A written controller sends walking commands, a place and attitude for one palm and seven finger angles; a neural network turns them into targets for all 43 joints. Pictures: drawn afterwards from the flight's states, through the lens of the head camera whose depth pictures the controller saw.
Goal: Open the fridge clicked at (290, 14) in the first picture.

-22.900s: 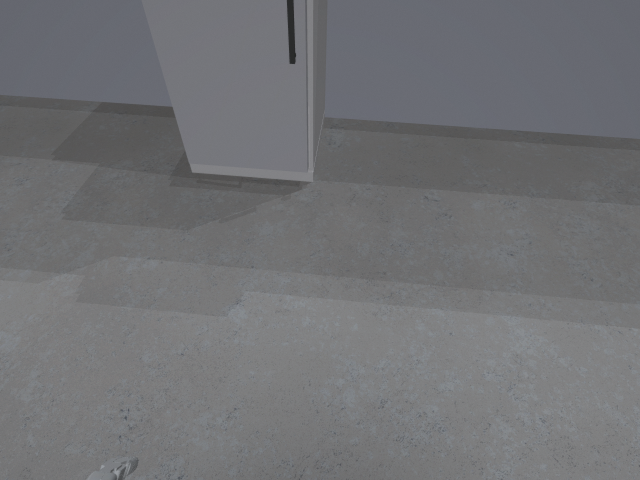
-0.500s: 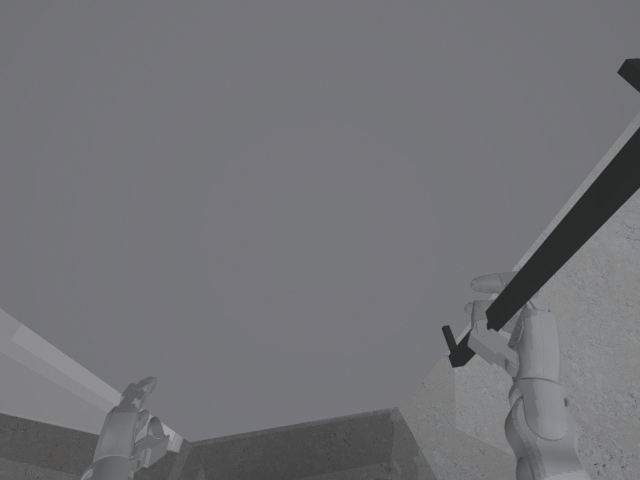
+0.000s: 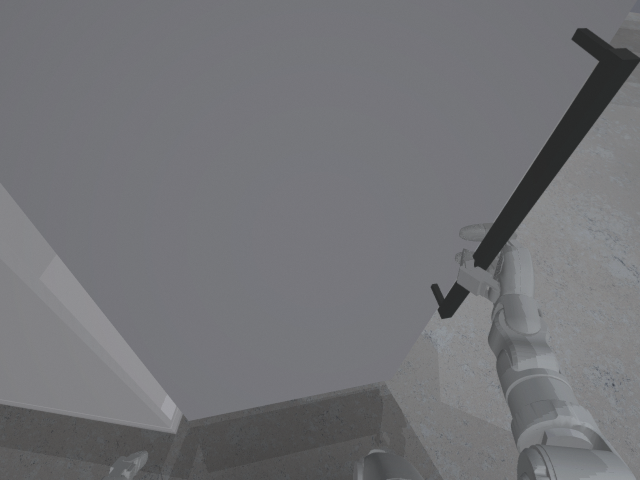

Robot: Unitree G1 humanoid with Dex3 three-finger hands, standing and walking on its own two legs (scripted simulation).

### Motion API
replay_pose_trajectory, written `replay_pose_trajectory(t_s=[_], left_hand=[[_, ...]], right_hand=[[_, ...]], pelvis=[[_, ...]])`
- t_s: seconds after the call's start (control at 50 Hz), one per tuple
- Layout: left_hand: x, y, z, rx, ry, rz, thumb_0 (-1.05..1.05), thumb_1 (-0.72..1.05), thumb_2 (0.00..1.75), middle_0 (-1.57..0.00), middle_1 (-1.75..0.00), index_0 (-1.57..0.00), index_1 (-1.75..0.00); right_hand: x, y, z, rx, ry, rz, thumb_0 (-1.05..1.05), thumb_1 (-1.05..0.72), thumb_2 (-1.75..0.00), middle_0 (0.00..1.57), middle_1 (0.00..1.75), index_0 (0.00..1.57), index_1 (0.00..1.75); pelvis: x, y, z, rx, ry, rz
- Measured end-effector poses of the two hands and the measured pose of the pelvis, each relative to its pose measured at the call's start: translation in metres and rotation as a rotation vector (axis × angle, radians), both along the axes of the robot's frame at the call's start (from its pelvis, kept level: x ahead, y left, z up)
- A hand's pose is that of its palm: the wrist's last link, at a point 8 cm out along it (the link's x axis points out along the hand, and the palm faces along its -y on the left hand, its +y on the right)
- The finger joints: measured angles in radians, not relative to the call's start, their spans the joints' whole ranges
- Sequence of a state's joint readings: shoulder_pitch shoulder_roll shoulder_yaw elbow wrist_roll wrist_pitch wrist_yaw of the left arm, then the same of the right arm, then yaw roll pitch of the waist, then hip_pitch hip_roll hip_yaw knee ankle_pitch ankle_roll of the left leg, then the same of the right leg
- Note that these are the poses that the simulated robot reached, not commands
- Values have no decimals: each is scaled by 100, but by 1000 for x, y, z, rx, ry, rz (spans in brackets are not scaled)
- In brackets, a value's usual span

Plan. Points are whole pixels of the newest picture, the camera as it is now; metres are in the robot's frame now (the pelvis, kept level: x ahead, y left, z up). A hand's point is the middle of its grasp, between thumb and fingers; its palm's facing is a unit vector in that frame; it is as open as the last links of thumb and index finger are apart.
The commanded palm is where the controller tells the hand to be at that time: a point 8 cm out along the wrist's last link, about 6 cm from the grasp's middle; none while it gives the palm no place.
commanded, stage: stop walking and hold the door back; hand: right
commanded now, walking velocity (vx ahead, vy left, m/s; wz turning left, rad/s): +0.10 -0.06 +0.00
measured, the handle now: (494, 218) +0.43 -0.20 +0.10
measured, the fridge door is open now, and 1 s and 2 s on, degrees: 70 67 65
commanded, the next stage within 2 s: loosen the grip on the handle in 0.42 s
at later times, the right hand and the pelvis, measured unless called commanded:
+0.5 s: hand (460, 256) +0.41 -0.17 +0.04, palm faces +0.12 +0.98 -0.17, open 5.3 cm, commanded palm +0.38 -0.23 +0.04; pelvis +0.00 -0.02 +0.00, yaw +2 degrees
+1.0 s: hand (463, 259) +0.42 -0.18 +0.02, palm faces +0.14 +0.97 -0.19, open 13.2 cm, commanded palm +0.39 -0.23 +0.04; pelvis -0.02 -0.05 -0.02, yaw +3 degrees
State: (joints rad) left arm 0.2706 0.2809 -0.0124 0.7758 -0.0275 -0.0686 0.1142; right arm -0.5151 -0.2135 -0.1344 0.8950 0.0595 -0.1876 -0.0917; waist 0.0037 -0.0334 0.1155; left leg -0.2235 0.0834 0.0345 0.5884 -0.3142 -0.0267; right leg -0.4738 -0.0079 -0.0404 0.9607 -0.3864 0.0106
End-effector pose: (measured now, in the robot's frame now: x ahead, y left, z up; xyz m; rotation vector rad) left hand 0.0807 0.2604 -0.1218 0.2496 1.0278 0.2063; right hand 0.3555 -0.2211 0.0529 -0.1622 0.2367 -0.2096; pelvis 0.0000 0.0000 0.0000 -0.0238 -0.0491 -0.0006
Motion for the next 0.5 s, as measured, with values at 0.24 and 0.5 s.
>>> replay_pose_trajectory(t_s=[0.24, 0.5], left_hand=[[-19, -6, 10, 59, -45, 104, 2, 90, 90, -20, -30, -20, -30], [-8, -37, -3, -51, -21, 38, 1, 90, 90, -21, -30, -21, -30]], right_hand=[[27, 1, -1, 5, -25, 85, 2, -74, -82, 35, 129, 42, 140], [28, 2, 0, 10, -2, 72, 2, -74, -81, 33, 126, 43, 140]], pelvis=[[-5, -21, -7, 13, 0, 39], [0, -18, -2, 21, 27, 44]])
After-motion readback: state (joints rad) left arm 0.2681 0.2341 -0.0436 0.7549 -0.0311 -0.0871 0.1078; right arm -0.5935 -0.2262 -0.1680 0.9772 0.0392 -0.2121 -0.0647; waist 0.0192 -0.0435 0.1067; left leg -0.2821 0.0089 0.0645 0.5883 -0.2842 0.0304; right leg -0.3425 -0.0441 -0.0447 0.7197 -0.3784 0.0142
